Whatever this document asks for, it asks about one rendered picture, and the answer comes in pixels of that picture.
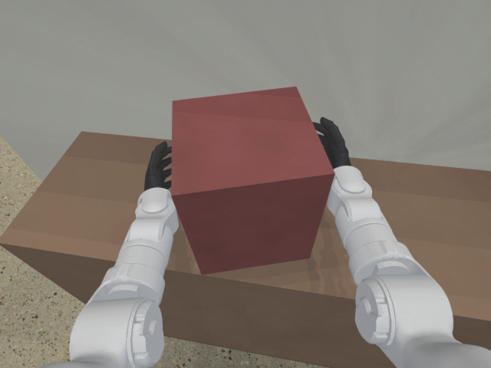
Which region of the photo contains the pedestal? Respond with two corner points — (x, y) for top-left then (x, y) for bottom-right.
(0, 131), (491, 368)

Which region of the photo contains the left robot forearm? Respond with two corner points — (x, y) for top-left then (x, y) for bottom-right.
(69, 188), (179, 358)

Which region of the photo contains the left robot upper arm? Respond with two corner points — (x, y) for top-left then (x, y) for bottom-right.
(39, 297), (165, 368)

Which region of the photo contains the carton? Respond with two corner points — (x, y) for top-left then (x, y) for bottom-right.
(171, 87), (335, 275)

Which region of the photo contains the right robot upper arm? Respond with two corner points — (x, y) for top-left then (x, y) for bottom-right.
(355, 274), (491, 368)

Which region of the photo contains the right robot forearm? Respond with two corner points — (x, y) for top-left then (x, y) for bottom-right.
(327, 166), (453, 332)

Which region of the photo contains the right robot hand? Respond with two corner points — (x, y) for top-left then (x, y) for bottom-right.
(312, 117), (351, 169)

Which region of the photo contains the left robot hand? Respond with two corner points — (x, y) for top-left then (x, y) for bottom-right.
(144, 141), (172, 192)

